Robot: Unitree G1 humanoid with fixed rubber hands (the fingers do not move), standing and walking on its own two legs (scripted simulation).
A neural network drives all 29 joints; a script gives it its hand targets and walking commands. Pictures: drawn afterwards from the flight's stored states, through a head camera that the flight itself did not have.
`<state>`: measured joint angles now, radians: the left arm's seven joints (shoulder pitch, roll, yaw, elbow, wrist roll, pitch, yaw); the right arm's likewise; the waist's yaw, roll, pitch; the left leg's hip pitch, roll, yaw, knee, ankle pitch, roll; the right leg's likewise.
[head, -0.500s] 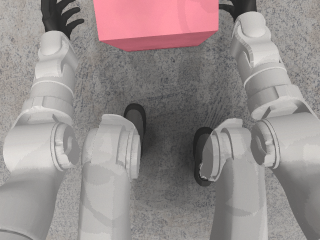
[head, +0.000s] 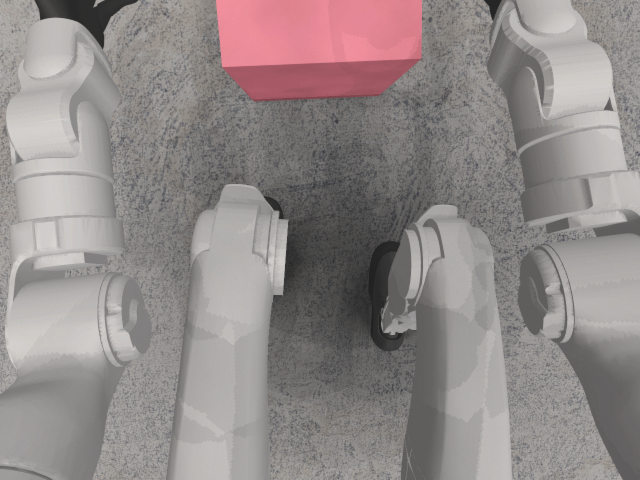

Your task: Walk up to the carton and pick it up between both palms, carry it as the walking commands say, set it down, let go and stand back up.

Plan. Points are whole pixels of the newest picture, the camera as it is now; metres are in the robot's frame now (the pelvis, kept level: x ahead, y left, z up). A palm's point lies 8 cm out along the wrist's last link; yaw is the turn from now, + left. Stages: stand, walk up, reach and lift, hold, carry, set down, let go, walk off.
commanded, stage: set down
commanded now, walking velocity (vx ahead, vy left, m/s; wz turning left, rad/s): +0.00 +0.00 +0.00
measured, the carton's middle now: (315, 4) +0.59 +0.06 -0.31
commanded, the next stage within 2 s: let go in 0.76 s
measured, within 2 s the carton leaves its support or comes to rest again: neither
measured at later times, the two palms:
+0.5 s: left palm out of the picture +0.50 +0.27 +0.04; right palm out of the picture +0.56 -0.11 +0.04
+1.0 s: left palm out of the picture +0.47 +0.30 +0.15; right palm out of the picture +0.55 -0.15 +0.15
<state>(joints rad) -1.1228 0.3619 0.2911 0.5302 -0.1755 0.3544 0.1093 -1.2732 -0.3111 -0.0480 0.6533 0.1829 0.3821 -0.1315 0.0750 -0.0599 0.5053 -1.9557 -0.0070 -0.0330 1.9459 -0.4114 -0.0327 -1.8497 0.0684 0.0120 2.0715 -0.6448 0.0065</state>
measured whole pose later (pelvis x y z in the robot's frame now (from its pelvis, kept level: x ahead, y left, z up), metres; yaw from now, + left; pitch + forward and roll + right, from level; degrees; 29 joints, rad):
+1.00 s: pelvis +0.07 +0.00 +0.22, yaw +1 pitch +32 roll -1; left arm -0.78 0.34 0.28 0.70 -0.16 0.29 -0.03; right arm -0.91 -0.31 -0.08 0.76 0.06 0.32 -0.04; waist 0.08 -0.03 0.03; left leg -1.39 -0.01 -0.04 1.14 -0.30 -0.02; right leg -1.31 0.04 0.03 1.22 -0.47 0.00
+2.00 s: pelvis +0.11 +0.00 +0.33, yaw +2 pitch -1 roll +0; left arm 0.28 0.25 0.08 0.40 -0.12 0.15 -0.11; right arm 0.22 -0.21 -0.05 0.52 0.02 0.09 0.06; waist 0.08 -0.08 0.06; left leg -0.37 -0.01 -0.04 0.59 -0.21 -0.02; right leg -0.27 0.02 0.03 0.63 -0.35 -0.02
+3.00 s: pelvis +0.12 +0.01 +0.33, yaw +2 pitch +0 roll +0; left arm 0.34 0.25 0.08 0.66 -0.05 -0.01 0.00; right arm 0.22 -0.21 -0.04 0.61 -0.02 -0.01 0.00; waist 0.08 -0.04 -0.18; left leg -0.37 -0.03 -0.03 0.59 -0.22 0.00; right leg -0.26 0.00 0.03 0.62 -0.36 0.00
